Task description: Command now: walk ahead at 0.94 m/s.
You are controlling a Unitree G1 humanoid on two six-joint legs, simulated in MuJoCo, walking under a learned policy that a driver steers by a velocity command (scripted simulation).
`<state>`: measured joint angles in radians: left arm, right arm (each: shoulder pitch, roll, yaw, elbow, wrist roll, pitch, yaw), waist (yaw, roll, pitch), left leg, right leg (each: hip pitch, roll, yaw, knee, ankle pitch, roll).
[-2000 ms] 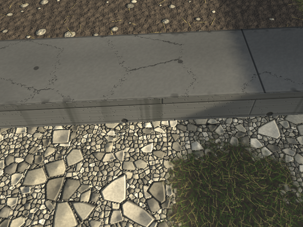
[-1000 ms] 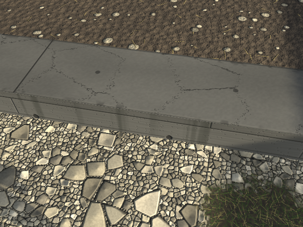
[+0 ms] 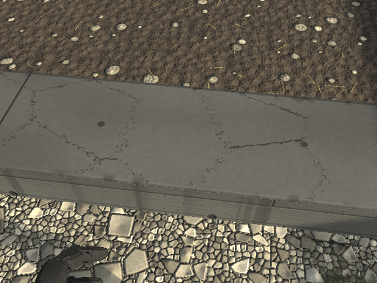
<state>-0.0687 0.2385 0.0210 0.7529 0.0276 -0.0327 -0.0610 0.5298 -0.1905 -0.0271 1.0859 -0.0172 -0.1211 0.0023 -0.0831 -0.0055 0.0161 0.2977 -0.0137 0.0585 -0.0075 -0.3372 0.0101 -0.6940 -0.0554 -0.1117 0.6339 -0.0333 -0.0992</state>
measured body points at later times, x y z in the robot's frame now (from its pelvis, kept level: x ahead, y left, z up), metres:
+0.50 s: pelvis +0.45 -0.03 +0.01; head +0.47 -0.03 +0.46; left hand +0.37 +0.21 -0.13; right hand +0.68 -0.23 -0.07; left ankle +0.57 +0.07 -0.70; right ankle +0.23 -0.10 -0.69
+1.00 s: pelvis +0.91 -0.12 +0.13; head +0.90 -0.11 +0.58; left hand +1.06 +0.12 +0.01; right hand +1.04 -0.39 +0.08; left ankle +0.86 +0.07 -0.32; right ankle +0.87 -0.15 -0.53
